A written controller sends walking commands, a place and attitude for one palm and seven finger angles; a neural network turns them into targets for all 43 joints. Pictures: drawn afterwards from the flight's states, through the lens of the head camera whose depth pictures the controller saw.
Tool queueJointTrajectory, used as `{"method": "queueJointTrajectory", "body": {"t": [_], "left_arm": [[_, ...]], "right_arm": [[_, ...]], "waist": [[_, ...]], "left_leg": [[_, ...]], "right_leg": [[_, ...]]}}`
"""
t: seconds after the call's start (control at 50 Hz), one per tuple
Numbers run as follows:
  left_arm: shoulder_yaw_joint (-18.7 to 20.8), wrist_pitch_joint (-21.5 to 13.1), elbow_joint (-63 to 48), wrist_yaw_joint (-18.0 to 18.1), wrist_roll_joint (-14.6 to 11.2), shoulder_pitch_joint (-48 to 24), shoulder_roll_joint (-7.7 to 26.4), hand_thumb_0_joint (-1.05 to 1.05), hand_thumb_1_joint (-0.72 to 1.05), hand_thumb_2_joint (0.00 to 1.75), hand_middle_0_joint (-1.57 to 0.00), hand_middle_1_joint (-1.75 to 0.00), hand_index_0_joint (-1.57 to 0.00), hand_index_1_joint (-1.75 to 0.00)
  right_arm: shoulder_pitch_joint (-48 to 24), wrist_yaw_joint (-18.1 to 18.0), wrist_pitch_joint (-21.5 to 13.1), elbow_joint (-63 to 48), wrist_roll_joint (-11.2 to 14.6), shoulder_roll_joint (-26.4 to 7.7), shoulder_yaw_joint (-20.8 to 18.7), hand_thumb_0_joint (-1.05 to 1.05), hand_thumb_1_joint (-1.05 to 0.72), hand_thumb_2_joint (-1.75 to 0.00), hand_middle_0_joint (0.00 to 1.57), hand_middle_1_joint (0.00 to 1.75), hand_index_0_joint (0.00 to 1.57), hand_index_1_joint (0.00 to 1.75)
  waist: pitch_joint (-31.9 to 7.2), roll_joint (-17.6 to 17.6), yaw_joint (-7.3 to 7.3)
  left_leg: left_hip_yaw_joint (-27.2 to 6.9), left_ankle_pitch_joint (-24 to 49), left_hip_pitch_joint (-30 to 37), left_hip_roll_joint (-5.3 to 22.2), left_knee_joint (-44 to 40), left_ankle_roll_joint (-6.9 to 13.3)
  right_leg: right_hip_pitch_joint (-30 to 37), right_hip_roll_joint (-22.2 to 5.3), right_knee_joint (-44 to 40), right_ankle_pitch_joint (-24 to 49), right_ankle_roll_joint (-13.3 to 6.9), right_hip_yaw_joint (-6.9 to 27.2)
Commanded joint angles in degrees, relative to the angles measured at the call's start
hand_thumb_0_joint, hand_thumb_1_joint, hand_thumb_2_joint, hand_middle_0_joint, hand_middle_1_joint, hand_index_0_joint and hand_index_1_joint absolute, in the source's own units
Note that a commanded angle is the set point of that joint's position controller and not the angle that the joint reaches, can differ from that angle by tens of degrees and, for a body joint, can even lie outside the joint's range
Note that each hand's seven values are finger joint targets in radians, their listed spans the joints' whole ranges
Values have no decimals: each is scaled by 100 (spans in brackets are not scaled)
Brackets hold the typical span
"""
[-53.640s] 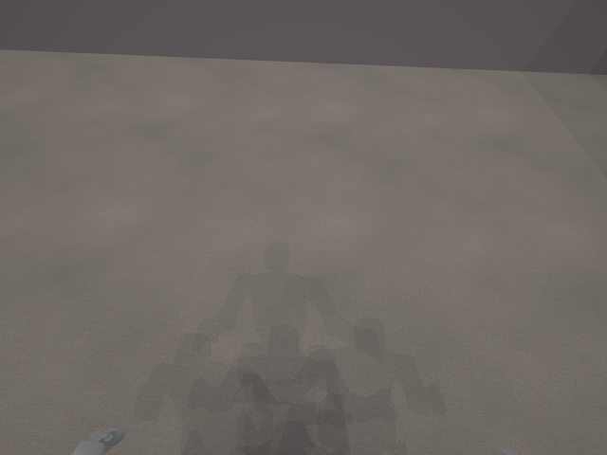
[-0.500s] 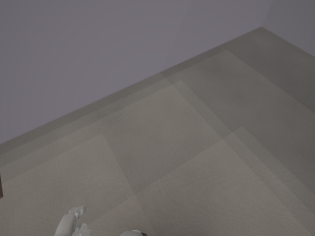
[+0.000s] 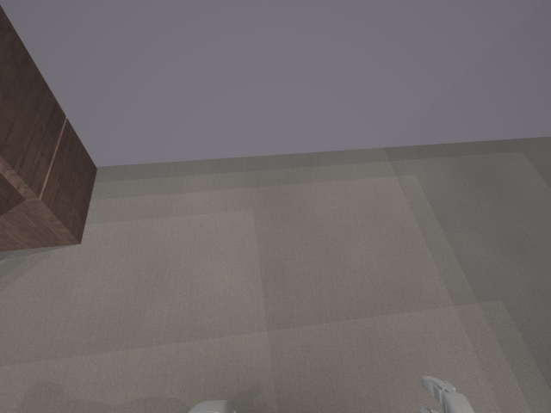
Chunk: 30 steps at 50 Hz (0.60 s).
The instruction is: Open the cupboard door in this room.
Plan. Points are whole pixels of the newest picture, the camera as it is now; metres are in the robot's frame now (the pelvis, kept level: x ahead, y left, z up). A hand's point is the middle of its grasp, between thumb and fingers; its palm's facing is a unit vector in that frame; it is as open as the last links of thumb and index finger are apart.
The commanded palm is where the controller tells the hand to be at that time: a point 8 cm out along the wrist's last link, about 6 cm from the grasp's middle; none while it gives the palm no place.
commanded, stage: turn to face it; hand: left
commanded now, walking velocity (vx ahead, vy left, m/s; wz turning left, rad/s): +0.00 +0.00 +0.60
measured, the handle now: out of the picture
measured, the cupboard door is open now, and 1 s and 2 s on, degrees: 44 44 44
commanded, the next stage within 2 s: take the last steps up to it in 1.62 s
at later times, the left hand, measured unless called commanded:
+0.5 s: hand out of the picture +0.11 +0.20 -0.13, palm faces +0.23 -0.94 -0.27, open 7.4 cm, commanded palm none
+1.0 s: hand out of the picture -0.10 +0.15 -0.17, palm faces +0.60 -0.75 -0.26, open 7.4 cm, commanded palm none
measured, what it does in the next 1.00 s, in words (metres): steps on the spot, turning left: right foot, then left foot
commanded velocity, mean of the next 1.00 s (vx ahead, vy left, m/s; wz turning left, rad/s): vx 0.00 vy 0.00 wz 0.60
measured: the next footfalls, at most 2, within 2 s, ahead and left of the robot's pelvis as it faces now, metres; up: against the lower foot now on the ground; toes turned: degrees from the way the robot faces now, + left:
right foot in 0.50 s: +0.06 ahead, -0.14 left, +0.00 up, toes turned +15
left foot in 1.00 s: -0.02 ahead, +0.08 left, +0.00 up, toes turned +42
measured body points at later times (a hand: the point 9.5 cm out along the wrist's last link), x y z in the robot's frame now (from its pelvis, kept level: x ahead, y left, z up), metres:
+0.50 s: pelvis +0.01 -0.03 +0.01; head +0.07 -0.03 +0.46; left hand +0.09 +0.25 -0.11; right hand +0.10 -0.27 -0.14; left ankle +0.01 +0.10 -0.72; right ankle +0.02 -0.15 -0.72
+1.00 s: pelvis +0.01 -0.03 +0.00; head +0.05 +0.01 +0.45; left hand -0.13 +0.19 -0.15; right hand +0.28 -0.16 -0.12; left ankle -0.05 +0.06 -0.72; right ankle +0.02 -0.15 -0.72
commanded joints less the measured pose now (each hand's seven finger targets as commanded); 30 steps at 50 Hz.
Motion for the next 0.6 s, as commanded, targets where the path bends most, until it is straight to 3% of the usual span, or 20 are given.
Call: {"method": "queueJointTrajectory", "body": {"t": [0.0, 0.02, 0.06, 0.1, 0.14, 0.2, 0.28, 0.36, 0.4, 0.44, 0.46, 0.48, 0.5, 0.52, 0.54, 0.56, 0.58], "left_arm": [[123, 20, -944, 40, -5, -706, 569, 0, 90, 90, -20, -30, -20, -30], [153, 40, -812, 51, 20, -823, 504, 0, 90, 90, -20, -30, -20, -30], [186, 71, -578, -18, 35, -664, 575, 0, 90, 90, -20, -30, -20, -30], [200, 87, -442, -53, 49, -453, 535, 0, 90, 90, -20, -30, -20, -30], [190, 82, -432, -47, 43, -404, 526, 0, 90, 90, -20, -30, -20, -30], [177, 79, -508, -30, 33, -561, 472, 0, 90, 90, -20, -30, -20, -30], [147, 54, -690, -15, 0, -928, 401, 0, 90, 90, -20, -30, -20, -30], [117, 20, -795, 3, -34, -1101, 338, 0, 90, 90, -20, -30, -20, -30], [113, -4, -762, 25, -65, -868, 343, 0, 90, 90, -20, -30, -20, -30], [149, -79, -661, 50, -73, -465, 426, 0, 90, 90, -20, -30, -20, -30], [199, -130, -596, 83, -63, -207, 617, 0, 90, 90, -20, -30, -20, -30], [299, -163, -571, 140, 22, -106, 1098, 0, 90, 90, -20, -30, -20, -30], [260, -135, -615, 153, 50, -146, 1251, 0, 90, 90, -20, -30, -20, -30], [168, -141, -661, 156, 10, -396, 961, 0, 90, 90, -20, -30, -20, -30], [140, -171, -690, 190, -9, -710, 646, 0, 90, 90, -20, -30, -20, -30], [79, -158, -733, 158, -38, -849, 528, 0, 90, 90, -20, -30, -20, -30], [47, -181, -750, 139, -49, -862, 455, 0, 90, 90, -20, -30, -20, -30]], "right_arm": [[1479, -140, -72, -19, -11, -1619, -351, 0, -90, -90, 20, 30, 20, 30], [1204, -205, -117, -125, -26, -1364, -306, 0, -90, -90, 20, 30, 20, 30], [612, -256, -131, -314, -34, -1127, -213, 0, -90, -90, 20, 30, 20, 30], [561, -260, -188, -321, -14, -1028, -165, 0, -90, -90, 20, 30, 20, 30], [639, -252, -215, -303, -4, -1002, -156, 0, -90, -90, 20, 30, 20, 30], [814, -237, -224, -226, -7, -999, -177, 0, -90, -90, 20, 30, 20, 30], [980, -231, -195, -181, -44, -1019, -226, 0, -90, -90, 20, 30, 20, 30], [1027, -234, -142, -153, -68, -989, -268, 0, -90, -90, 20, 30, 20, 30], [914, -239, -115, -190, -61, -997, -286, 0, -90, -90, 20, 30, 20, 30], [766, -234, -103, -240, -10, -911, -314, 0, -90, -90, 20, 30, 20, 30], [760, -212, -110, -262, 40, -732, -287, 0, -90, -90, 20, 30, 20, 30], [847, -190, -129, -320, 94, -348, -244, 0, -90, -90, 20, 30, 20, 30], [722, -180, -105, -382, 28, -532, -272, 0, -90, -90, 20, 30, 20, 30], [781, -142, -58, -280, -34, -592, -277, 0, -90, -90, 20, 30, 20, 30], [906, -129, 27, -102, -36, -569, -310, 0, -90, -90, 20, 30, 20, 30], [893, -98, 80, 15, -39, -531, -295, 0, -90, -90, 20, 30, 20, 30], [932, -66, 87, 20, -31, -466, -253, 0, -90, -90, 20, 30, 20, 30]], "waist": [[-1484, 1245, -682], [-1360, 1570, -632], [-952, 1323, -332], [-897, 1007, -161], [-966, 816, -122], [-1015, 847, -166], [-1057, 1065, -270], [-1067, 1289, -312], [-1174, 1428, -225], [-1313, 1149, -12], [-1453, 614, 123], [-1527, -1025, 176], [-1262, -1256, 185], [-992, -655, 5], [-878, -1070, -183], [-644, -736, -281], [-633, -726, -330]], "left_leg": [[-2632, 3824, 2010, 2507, -1337, 1513], [-2575, 3324, 1664, 2053, -1457, 1308], [-2050, 2595, 1087, 1553, -1635, 976], [-1810, 2645, 1077, 1278, -1710, 820], [-1805, 2606, 1062, 1213, -1727, 844], [-2007, 2509, 1154, 1173, -1719, 927], [-2378, 2328, 1154, 1204, -1611, 1048], [-2684, 2507, 887, 1069, -1422, 991], [-2864, 2693, 686, 1000, -1256, 952], [-2829, 2468, 188, 750, -875, 703], [-2630, 1510, -523, 475, -530, 432], [-1576, -644, -1708, -270, 606, -30], [-988, -1952, -1760, -470, 2086, -206], [-1185, -1603, -1704, -247, 2966, -198], [-1217, -1308, -1738, -62, 3313, -241], [-1039, -854, -1683, 9, 3597, -328], [-926, -625, -1742, 60, 3626, -379]], "right_leg": [[-2167, 208, 2574, -1103, 198, 1507], [-2214, 236, 2617, -699, 245, 1570], [-2104, 299, 2747, 106, 324, 1737], [-2051, 389, 2675, 560, 372, 1709], [-1935, 432, 2479, 699, 406, 1721], [-1942, 523, 2142, 711, 454, 1738], [-1784, 649, 1382, 402, 441, 1755], [-1165, 923, 364, 178, 344, 1679], [-617, 1078, -284, 252, 265, 1642], [428, 1117, -1508, 1169, 225, 1596], [1413, 656, -2256, 1610, 126, 1963], [2282, -893, -2654, 2014, -371, 3356], [1416, -1894, -2650, 2764, -988, 3885], [966, -1545, -2521, 3089, -1091, 3277], [796, -1250, -2524, 3272, -931, 2939], [689, -837, -2387, 3546, -804, 2398], [790, -675, -2272, 4040, -704, 1957]]}}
